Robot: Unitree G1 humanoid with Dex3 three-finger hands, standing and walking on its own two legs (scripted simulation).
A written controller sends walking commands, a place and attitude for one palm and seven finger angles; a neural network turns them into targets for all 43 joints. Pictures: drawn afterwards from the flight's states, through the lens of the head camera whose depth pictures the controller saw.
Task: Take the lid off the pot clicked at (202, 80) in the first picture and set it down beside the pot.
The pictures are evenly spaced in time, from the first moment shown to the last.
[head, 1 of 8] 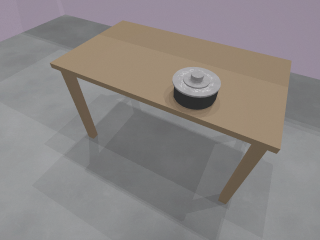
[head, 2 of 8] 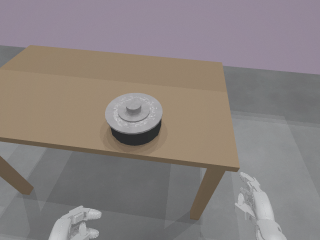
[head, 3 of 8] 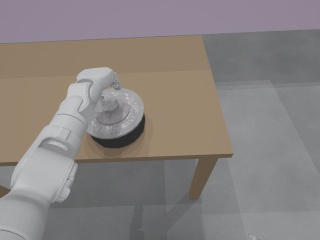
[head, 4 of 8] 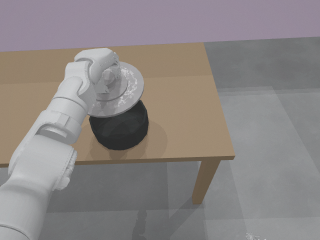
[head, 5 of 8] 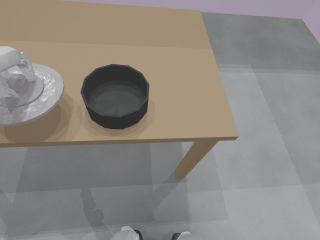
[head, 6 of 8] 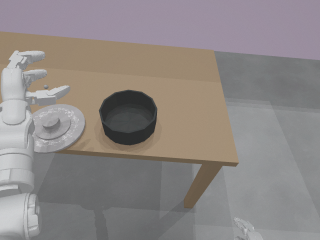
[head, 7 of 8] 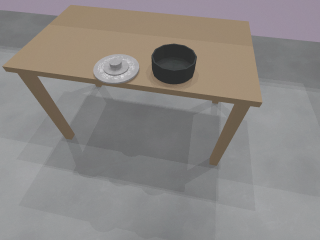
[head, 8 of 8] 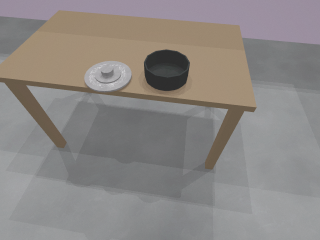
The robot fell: no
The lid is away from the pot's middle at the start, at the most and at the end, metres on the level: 0.00 0.26 0.26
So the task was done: yes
